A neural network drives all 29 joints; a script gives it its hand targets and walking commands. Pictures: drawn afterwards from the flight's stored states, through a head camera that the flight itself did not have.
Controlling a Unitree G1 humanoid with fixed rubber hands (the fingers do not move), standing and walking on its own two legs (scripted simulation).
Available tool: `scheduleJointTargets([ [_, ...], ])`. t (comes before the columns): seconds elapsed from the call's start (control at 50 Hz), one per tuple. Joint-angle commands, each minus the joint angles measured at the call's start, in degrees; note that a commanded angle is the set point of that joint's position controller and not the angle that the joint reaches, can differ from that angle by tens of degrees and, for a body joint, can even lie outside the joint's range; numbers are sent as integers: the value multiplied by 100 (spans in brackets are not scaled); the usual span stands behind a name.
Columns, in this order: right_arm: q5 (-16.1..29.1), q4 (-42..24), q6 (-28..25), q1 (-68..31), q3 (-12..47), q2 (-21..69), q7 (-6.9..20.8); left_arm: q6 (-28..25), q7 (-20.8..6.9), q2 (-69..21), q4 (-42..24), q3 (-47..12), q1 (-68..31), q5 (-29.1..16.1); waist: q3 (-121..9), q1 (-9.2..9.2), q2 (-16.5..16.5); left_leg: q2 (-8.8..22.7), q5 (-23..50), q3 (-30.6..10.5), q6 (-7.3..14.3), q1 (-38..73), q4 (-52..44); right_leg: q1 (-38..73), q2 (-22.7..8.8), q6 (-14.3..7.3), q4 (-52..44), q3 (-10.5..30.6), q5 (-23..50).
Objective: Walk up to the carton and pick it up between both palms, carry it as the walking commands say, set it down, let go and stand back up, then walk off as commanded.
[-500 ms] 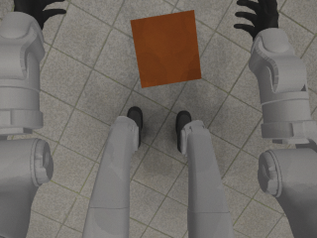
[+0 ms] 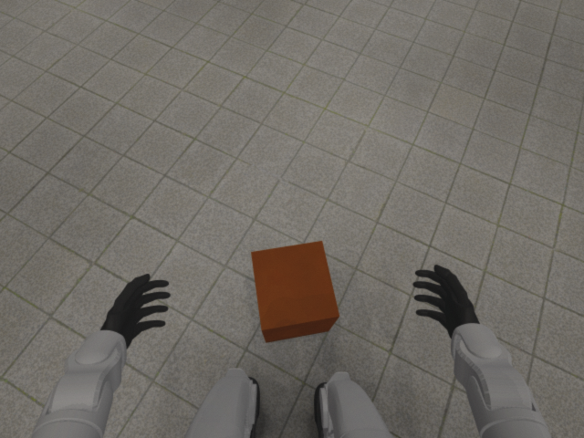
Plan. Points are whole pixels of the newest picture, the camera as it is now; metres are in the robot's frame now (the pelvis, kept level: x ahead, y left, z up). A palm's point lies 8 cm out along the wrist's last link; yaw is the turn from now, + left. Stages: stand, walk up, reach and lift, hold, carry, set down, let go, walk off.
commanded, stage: let go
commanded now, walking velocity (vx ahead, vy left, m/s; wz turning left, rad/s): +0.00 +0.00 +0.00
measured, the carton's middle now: (292, 294) +0.44 +0.01 -0.60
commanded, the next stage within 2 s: stand in 0.70 s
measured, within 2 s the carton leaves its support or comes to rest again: neither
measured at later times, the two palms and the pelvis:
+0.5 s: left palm (116, 341) +0.23 +0.23 -0.03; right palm (491, 359) +0.23 -0.24 -0.03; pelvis +0.07 +0.00 +0.04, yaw +0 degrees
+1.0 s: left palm (84, 335) +0.23 +0.27 -0.02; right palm (504, 341) +0.25 -0.25 -0.02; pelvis +0.09 +0.01 +0.04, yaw +0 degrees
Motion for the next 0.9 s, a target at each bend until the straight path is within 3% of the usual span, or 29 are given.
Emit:
scheduleJointTargets([
  [0.0, -893, -629, -678, 787, -187, 102, 117, -511, 65, 298, -1348, -140, 1134, 670, -2885, 410, 199, -310, -349, -105, -69, 3323, -1529, 2352, -25, -139, -1932, -371, -851],
  [0.04, -1041, -930, -818, 922, -401, -99, 109, -563, 111, 223, -1234, -75, 1555, 885, -2191, 272, 114, -334, -269, -160, -105, 3380, -1721, 2391, -33, -62, -2109, -429, -764],
  [0.06, -896, -718, -901, 926, -280, -74, 172, -600, 154, 134, -1395, -70, 1484, 867, -1979, 390, 552, -345, -91, -85, -165, 3397, -1800, 2419, -77, -154, -2155, -339, -632],
  [0.12, -814, -1001, -1089, 1651, -139, -131, 257, -721, 209, 105, -1582, -186, 1977, 878, -1599, 171, 431, -419, 661, -167, -193, 3986, -1972, 2664, -112, -143, -2491, -327, 137],
  [0.14, -806, -663, -1028, 1799, -104, -72, 239, -735, 198, 125, -1513, -279, 1988, 693, -1289, 141, 92, -447, 458, -112, -74, 3753, -2019, 2707, -145, -124, -2560, -297, 23],
  [0.18, -924, -848, -1126, 2262, -297, -186, 238, -773, 178, 136, -1636, -348, 2199, 662, -1519, -126, -81, -449, 1079, -147, -118, 4343, -1998, 2979, -175, -120, -2689, -236, 746],
  [0.2, -812, -1048, -1161, 2060, -213, -327, 241, -760, 148, 133, -1441, -206, 2103, 689, -1414, -70, -205, -511, 1145, -65, -100, 4203, -1949, 3074, -229, -58, -2665, -178, 1094],
  [0.22, -787, -896, -1071, 2274, -109, -219, 253, -704, 159, 189, -1382, -304, 2132, 636, -1062, -66, -226, -510, 757, -105, -105, 4022, -2041, 3058, -197, -60, -2780, -240, 626],
  [0.24, -848, -773, -1094, 2185, -225, -258, 297, -740, 179, 161, -1595, -365, 1962, 689, -987, -63, 75, -444, 1082, -91, -98, 4017, -2202, 3068, -123, -95, -2718, -262, 946],
  [0.3, -704, -712, -1062, 2244, -126, -267, 315, -676, 210, 144, -1351, -310, 2200, 721, -1042, 18, 52, -418, 1076, -180, -164, 4140, -2083, 3314, -194, -77, -2718, -272, 1158],
  [0.32, -860, -919, -1081, 2166, -320, -366, 331, -681, 172, 156, -1485, -267, 1973, 771, -1024, -89, 74, -446, 978, -121, -215, 4138, -2063, 3410, -254, -77, -2787, -200, 1155],
  [0.34, -795, -780, -1031, 2356, -122, -326, 347, -626, 213, 33, -1050, -316, 2445, 682, -1096, -59, -274, -421, 1259, -223, -113, 4035, -2086, 3532, -163, -96, -2599, -219, 1539],
  [0.36, -723, -539, -1018, 2518, -183, -312, 332, -653, 211, 107, -1286, -344, 2203, 736, -1135, -90, 161, -424, 1355, -196, -186, 4204, -2085, 3465, -139, -52, -2666, -249, 1538],
  [0.38, -850, -854, -1039, 2447, -340, -330, 327, -629, 166, 113, -1229, -275, 2365, 768, -1014, -272, -132, -507, 1310, -113, -194, 4273, -2079, 3496, -227, -54, -2786, -188, 1716],
  [0.4, -906, -630, -967, 2399, -355, -298, 306, -569, 179, 165, -1005, -216, 2286, 794, -771, -197, -347, -451, 1271, -198, -178, 4280, -2118, 3243, -153, 31, -2721, -281, 1638],
  [0.44, -820, -719, -964, 2344, -401, -394, 308, -588, 161, 157, -1318, -287, 2126, 844, -982, -260, 76, -514, 1529, -141, -223, 4337, -2130, 3482, -112, 7, -2721, -211, 1993],
  [0.46, -874, -707, -972, 2481, -346, -454, 305, -568, 189, 194, -1357, -348, 2315, 762, -1261, -158, -195, -483, 1885, -204, -172, 4374, -2053, 3672, -58, 26, -2544, -233, 2298],
  [0.48, -747, -627, -954, 2440, -212, -420, 305, -593, 236, 155, -1152, -305, 2343, 821, -1264, -88, -8, -437, 1887, -268, -164, 4134, -2052, 3747, -82, -5, -2473, -177, 2480],
  [0.56, -649, -507, -1105, 2466, -190, -526, 275, -389, 359, 106, -1125, -241, 2319, 793, -1542, -221, 100, -388, 2071, -336, -265, 4106, -2025, 3795, -133, -83, -2390, -90, 2900],
  [0.58, -552, -451, -1143, 2316, -95, -409, 235, -325, 407, 98, -1279, -291, 2203, 698, -1572, -183, -71, -441, 2033, -346, -283, 4012, -2030, 3708, -57, -66, -2314, -167, 2865],
  [0.64, -530, -160, -1137, 2325, -22, -444, 223, -184, 537, 138, -1231, -268, 2021, 820, -1495, -176, 447, -375, 1920, -359, -358, 3887, -1992, 3447, -46, -97, -2422, -252, 2293],
  [0.66, -642, -484, -1178, 2274, -182, -553, 162, -143, 557, 93, -1241, -157, 2249, 745, -1700, -206, 88, -368, 2064, -427, -348, 3964, -1978, 3861, -77, -98, -2291, -258, 2576],
  [0.68, -1026, 507, -1291, 2029, -355, -1116, 128, -629, 669, 1029, -514, -76, 1489, 839, -2541, 25, -444, 242, 1912, -344, -292, 3496, -1705, 3569, -443, 61, -1901, -45, 1754],
  [0.7, -1049, 589, -1326, 1939, -412, -1064, 96, -847, 674, 1018, -279, -102, 1729, 915, -2672, 47, -441, 221, 1346, -360, -226, 3599, -1765, 3562, -370, 8, -1850, -97, 1010],
  [0.76, -1130, 816, -1575, 2088, -473, -1182, 52, -1111, 687, 876, -118, -176, 1498, 931, -1795, -150, 434, 245, 117, -361, -49, 3212, -1760, 2675, -545, -141, -2265, 353, -75],
  [0.8, -1127, 769, -1582, 1979, -464, -1038, 144, -1199, 656, 944, 120, -143, 1377, 986, -1523, -117, -188, 255, 77, -379, -18, 3085, -1818, 2510, -470, -186, -2334, 258, -102],
  [0.84, -1107, 987, -1642, 2099, -505, -1071, 146, -1238, 660, 1025, 216, -126, 1374, 1003, -1375, -208, -133, 226, 182, -303, -8, 3043, -1786, 2472, -547, -248, -2438, 332, -92],
  [0.86, -1169, 1052, -1630, 2110, -578, -1241, 94, -1248, 687, 1055, 312, -103, 1524, 933, -1415, -213, 240, 281, 734, -331, 47, 3122, -1761, 2532, -571, -202, -2298, 284, 593],
  [0.88, -1066, 1144, -1666, 2257, -518, -1054, 124, -1274, 735, 1169, 398, -87, 1481, 1009, -1583, -218, -6, 287, 844, -437, 15, 3047, -1772, 2807, -595, -269, -2314, 365, 892],
])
